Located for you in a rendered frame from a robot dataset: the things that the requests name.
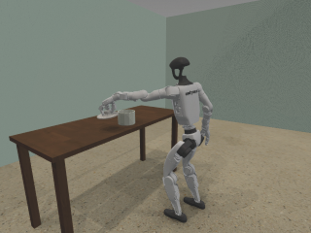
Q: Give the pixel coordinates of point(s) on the pot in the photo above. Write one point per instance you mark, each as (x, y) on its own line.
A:
(126, 117)

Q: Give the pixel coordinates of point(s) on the table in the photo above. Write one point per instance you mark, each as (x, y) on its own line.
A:
(55, 143)

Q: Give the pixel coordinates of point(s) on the robot left shin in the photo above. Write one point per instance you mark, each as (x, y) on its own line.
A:
(172, 191)

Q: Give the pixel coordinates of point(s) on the robot left hand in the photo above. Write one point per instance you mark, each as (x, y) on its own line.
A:
(105, 105)

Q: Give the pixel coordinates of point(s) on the humanoid robot torso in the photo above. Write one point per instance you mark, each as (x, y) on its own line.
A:
(187, 110)

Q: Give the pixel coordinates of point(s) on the right robot forearm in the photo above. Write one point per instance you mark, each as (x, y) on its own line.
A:
(205, 120)

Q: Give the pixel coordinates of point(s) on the lid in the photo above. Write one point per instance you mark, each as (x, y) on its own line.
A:
(107, 116)

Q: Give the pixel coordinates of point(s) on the robot right hand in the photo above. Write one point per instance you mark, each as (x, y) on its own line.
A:
(207, 134)

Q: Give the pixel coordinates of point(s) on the robot left upper arm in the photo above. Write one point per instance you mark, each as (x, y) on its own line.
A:
(168, 92)

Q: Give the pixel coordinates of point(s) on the left robot forearm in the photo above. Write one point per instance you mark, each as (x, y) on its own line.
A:
(129, 96)

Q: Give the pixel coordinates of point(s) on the robot right upper arm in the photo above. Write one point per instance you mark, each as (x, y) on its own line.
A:
(207, 105)

